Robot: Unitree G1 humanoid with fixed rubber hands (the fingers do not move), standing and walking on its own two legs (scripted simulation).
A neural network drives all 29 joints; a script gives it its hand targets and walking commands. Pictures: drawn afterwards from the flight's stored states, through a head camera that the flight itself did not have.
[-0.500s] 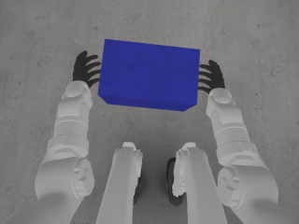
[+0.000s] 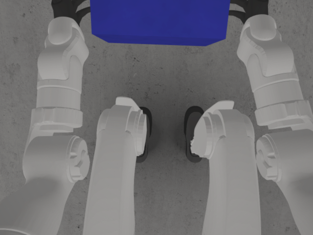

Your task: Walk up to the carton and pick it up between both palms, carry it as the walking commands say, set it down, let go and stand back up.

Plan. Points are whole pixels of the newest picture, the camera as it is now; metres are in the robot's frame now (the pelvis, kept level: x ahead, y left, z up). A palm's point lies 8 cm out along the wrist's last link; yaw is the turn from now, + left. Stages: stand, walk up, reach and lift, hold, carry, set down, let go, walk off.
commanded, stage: set down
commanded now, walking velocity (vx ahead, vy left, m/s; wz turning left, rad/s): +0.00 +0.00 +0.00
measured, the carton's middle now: (159, 3) +0.55 +0.03 -0.24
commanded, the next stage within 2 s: none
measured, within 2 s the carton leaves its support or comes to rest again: rests again in 1.58 s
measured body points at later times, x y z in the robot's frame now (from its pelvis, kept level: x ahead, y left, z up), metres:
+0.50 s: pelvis +0.02 +0.00 -0.04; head +0.40 -0.01 +0.18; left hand +0.57 +0.17 -0.24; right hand +0.54 -0.19 -0.26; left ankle +0.14 +0.10 -0.39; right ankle +0.15 -0.10 -0.39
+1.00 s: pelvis +0.01 +0.00 -0.08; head +0.37 +0.01 +0.18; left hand +0.55 +0.18 -0.26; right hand +0.54 -0.18 -0.26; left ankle +0.14 +0.10 -0.39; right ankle +0.15 -0.10 -0.39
